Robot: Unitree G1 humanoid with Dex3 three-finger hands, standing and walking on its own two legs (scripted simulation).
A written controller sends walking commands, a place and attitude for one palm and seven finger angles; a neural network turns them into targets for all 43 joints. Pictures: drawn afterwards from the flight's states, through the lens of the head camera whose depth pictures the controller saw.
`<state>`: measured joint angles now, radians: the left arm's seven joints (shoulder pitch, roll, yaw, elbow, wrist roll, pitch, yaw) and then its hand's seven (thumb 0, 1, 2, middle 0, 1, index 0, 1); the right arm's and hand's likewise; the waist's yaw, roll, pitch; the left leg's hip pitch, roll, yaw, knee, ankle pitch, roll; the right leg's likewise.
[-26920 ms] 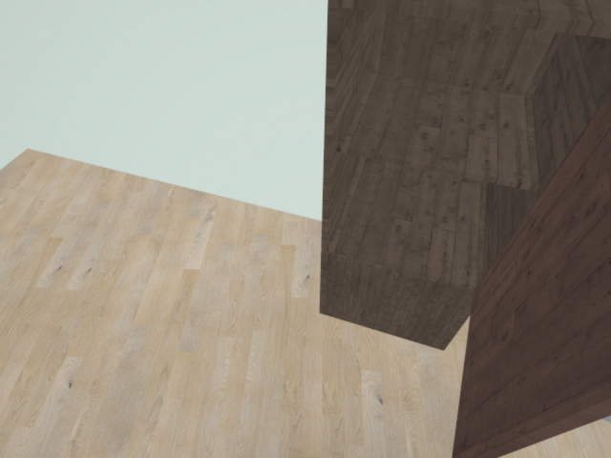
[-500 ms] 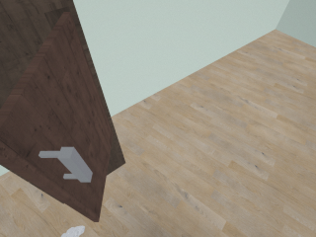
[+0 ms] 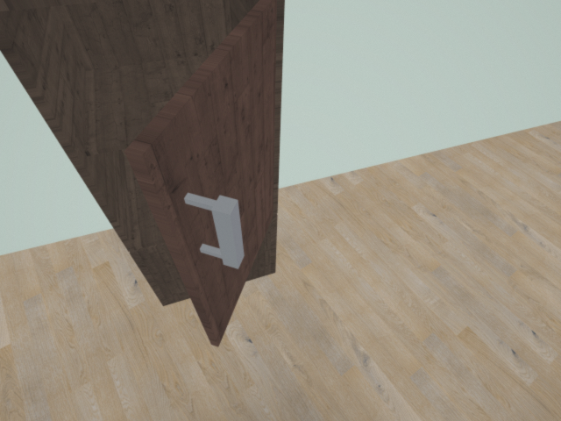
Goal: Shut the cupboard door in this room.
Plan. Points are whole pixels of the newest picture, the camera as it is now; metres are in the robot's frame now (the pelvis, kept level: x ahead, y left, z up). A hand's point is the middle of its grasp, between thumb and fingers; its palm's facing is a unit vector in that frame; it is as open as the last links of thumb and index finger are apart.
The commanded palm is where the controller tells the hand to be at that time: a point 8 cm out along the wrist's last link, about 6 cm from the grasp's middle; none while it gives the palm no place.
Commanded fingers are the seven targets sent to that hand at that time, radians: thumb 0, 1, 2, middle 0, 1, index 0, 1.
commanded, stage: turn or walk to find it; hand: left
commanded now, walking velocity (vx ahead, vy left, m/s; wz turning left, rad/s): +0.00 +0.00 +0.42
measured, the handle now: (215, 231) +0.34 +0.12 +0.09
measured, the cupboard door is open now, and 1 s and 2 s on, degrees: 53 53 53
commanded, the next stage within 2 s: stand and wait in 0.20 s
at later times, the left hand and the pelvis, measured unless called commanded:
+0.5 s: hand out of the picture +0.01 +0.17 -0.14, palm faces +0.14 -0.95 -0.27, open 7.4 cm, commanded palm none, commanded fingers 0.00 0.90 0.90 -0.20 -0.30 -0.20 -0.30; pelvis -0.03 -0.02 +0.01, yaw +7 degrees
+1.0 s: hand out of the picture -0.09 +0.14 -0.16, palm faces +0.21 -0.97 -0.14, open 7.3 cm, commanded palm none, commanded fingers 0.00 0.90 0.90 -0.20 -0.30 -0.20 -0.30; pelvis -0.04 -0.01 +0.02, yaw +7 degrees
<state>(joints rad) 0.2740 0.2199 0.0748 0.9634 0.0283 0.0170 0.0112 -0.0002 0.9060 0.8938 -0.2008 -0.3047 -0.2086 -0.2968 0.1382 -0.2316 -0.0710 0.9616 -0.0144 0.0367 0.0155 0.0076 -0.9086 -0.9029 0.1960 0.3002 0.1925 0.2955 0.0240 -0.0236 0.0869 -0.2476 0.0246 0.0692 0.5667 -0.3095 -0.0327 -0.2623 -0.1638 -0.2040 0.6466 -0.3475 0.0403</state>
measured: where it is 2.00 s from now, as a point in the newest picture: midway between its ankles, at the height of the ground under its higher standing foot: outside the picture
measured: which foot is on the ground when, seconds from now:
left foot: down 0.00-0.44, up 0.46-0.80, down 0.82-1.00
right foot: down 0.00-0.00, up 0.02-0.40, down 0.42-1.00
